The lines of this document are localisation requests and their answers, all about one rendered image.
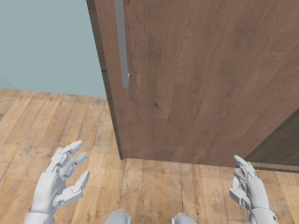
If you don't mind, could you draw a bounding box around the left robot hand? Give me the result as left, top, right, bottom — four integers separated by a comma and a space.
31, 140, 90, 215

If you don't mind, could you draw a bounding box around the handle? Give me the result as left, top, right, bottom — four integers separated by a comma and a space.
114, 0, 130, 89

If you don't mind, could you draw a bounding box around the left robot thigh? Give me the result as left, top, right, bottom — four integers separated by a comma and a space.
103, 211, 131, 224

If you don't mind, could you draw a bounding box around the robot right forearm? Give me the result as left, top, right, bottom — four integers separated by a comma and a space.
249, 208, 278, 224

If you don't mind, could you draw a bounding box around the wardrobe door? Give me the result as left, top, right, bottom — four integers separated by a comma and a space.
94, 0, 299, 167
244, 108, 299, 166

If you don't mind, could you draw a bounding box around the right robot hand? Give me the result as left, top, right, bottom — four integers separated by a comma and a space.
229, 155, 270, 211

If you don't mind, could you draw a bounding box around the right robot thigh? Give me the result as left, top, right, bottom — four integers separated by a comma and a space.
169, 215, 197, 224

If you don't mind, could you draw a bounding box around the robot left forearm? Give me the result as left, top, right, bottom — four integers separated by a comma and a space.
23, 211, 55, 224

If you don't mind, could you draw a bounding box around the robot thigh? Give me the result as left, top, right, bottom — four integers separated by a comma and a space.
169, 215, 197, 224
103, 211, 131, 224

